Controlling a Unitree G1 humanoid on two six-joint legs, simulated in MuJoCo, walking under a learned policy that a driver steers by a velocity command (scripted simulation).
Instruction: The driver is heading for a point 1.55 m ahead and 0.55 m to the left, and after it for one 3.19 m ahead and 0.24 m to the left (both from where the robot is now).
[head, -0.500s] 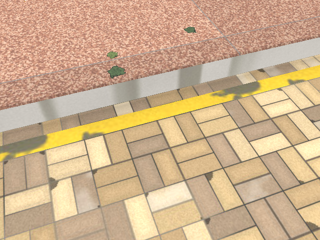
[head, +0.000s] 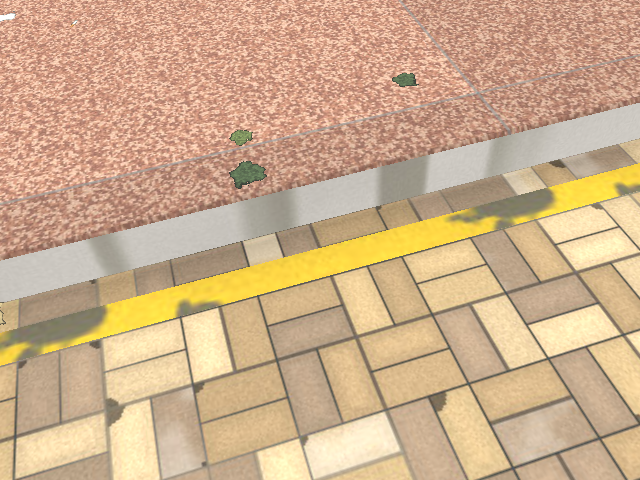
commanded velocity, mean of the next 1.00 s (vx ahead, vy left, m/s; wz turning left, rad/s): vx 0.48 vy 0.00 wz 0.11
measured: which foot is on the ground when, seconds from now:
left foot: up 0.00-0.22, down 0.24-0.82, up 0.84-1.00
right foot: down 0.00-0.26, up 0.28-0.78, down 0.80-1.00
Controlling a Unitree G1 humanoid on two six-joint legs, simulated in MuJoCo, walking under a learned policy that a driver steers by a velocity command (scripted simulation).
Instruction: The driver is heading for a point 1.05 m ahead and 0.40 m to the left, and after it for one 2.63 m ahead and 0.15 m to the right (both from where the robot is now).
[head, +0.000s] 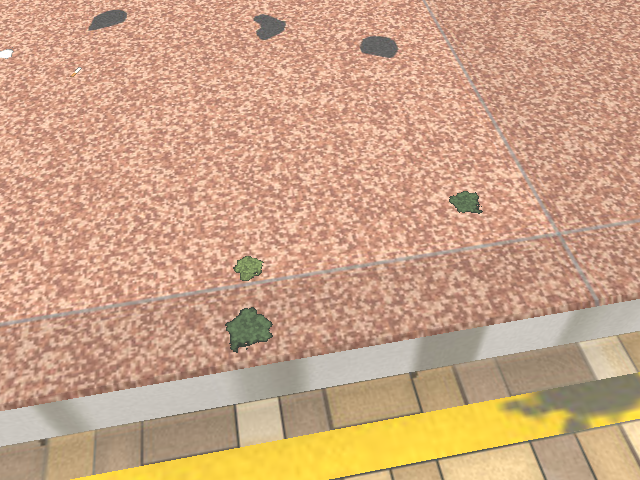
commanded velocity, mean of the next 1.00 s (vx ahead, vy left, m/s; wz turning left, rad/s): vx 0.49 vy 0.00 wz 0.57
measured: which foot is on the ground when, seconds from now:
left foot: up 0.00-0.30, down 0.32-0.80, up 0.82-1.00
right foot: down 0.00-0.32, up 0.34-0.76, down 0.78-1.00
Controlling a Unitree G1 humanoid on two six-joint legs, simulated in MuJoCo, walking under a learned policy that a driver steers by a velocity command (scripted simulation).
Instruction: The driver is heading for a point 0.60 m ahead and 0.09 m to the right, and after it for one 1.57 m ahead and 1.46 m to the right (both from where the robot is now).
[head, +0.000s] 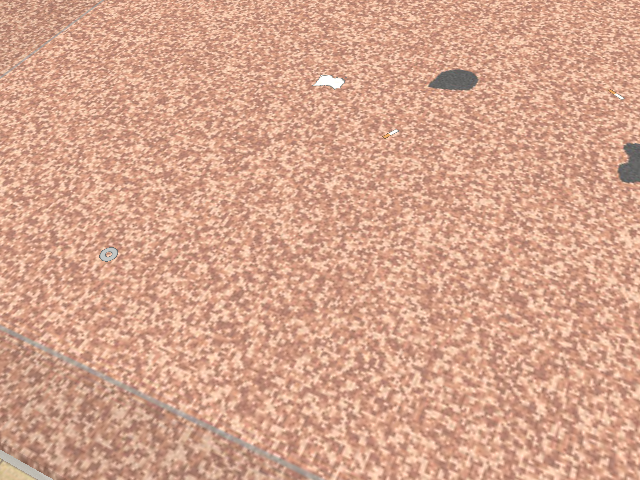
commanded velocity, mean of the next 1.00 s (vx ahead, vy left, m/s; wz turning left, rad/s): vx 0.25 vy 0.00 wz -0.12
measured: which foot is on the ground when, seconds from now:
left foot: up 0.00-0.26, down 0.28-0.98, up 1.00-1.00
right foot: down 0.00-0.32, up 0.34-0.96, down 0.98-1.00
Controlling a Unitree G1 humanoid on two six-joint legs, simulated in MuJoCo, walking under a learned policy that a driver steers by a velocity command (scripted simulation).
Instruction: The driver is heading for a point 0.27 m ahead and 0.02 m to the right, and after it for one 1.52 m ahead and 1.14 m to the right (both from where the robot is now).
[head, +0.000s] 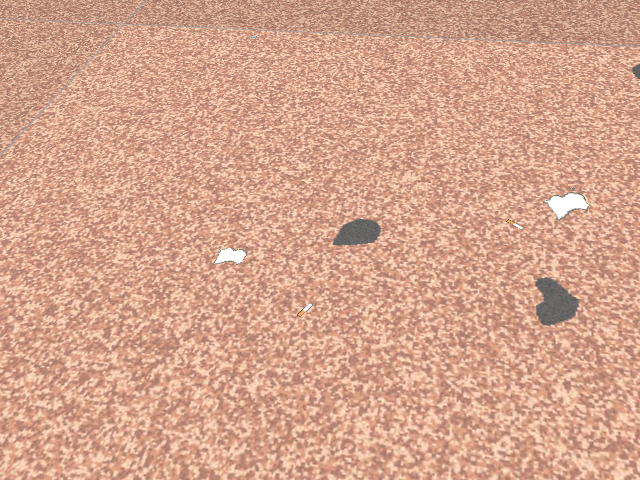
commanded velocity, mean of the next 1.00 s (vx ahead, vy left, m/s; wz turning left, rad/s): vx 0.15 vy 0.00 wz -0.58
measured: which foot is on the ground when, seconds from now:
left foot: up 0.00-0.40, down 0.42-0.88, up 0.90-1.00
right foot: down 0.00-0.42, up 0.44-0.86, down 0.88-1.00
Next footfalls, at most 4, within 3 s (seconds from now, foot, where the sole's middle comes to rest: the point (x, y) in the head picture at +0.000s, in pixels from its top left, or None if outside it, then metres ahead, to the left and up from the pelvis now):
0.42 left None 0.42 0.01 -0.76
0.88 right None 0.24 -0.17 -0.76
1.30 left None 0.38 0.01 -0.76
1.68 right None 0.16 -0.15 -0.76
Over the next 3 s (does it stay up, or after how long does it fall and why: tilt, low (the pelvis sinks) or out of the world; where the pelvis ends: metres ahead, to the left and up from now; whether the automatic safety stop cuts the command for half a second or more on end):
stays up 0.24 -0.04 0.01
